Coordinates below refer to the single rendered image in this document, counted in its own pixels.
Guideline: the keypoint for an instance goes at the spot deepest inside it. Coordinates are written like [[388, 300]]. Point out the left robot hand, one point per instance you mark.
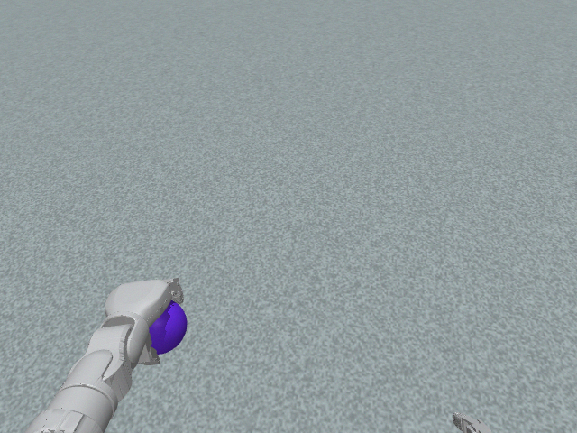
[[148, 299]]

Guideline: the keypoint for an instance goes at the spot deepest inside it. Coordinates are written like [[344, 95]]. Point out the ball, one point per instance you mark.
[[169, 329]]

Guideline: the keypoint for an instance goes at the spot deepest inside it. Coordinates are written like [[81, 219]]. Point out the right robot hand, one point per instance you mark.
[[466, 424]]

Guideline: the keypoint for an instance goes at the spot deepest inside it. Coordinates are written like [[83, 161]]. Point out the left robot arm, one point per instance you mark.
[[88, 399]]

